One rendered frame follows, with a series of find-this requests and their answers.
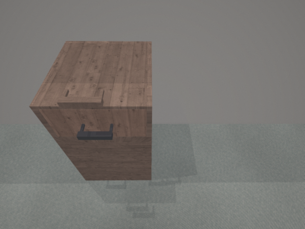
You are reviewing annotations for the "drawer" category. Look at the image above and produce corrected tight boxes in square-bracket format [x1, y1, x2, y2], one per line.
[39, 109, 147, 136]

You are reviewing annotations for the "handle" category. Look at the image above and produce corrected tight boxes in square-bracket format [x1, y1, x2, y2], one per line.
[57, 97, 104, 108]
[76, 124, 113, 140]

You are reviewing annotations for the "cabinet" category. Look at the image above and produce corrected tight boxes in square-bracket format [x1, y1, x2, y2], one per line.
[29, 41, 152, 180]

